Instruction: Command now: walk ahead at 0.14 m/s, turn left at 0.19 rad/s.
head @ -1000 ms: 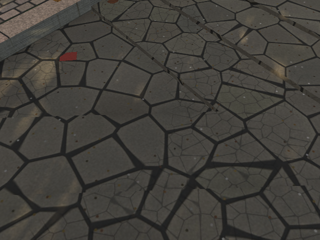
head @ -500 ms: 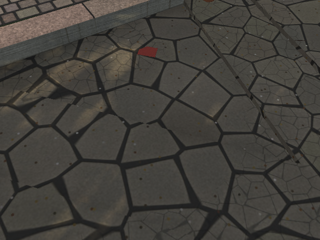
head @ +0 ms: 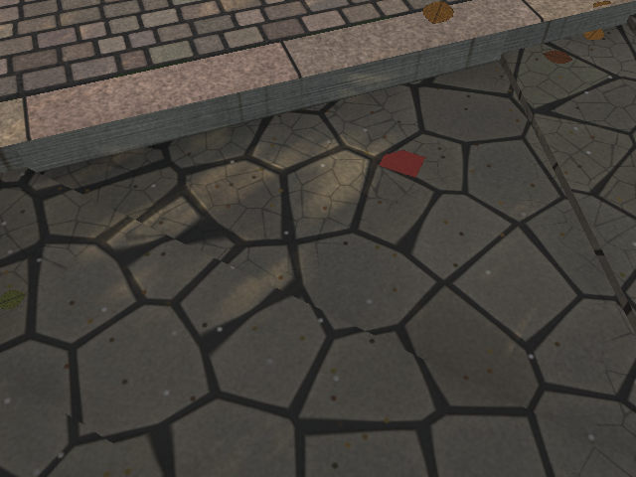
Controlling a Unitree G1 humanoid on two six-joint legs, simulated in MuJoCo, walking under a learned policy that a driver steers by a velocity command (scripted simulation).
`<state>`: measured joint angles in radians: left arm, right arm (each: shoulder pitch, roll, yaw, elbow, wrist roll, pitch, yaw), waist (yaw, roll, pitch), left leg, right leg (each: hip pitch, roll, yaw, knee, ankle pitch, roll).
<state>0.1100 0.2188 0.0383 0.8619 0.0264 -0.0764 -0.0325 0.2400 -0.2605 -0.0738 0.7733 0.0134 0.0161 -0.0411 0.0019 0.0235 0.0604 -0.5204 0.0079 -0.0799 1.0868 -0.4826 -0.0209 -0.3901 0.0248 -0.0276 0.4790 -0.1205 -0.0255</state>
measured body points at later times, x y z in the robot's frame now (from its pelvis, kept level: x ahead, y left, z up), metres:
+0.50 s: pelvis +0.08 +0.03 +0.01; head +0.08 +0.04 +0.46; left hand +0.14 +0.30 -0.13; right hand +0.21 -0.21 -0.11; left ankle +0.08 +0.14 -0.73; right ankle +0.08 -0.11 -0.73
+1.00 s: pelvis +0.09 +0.04 +0.01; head +0.09 +0.04 +0.46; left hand +0.12 +0.30 -0.14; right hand +0.16 -0.22 -0.13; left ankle +0.08 +0.14 -0.73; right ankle +0.08 -0.11 -0.73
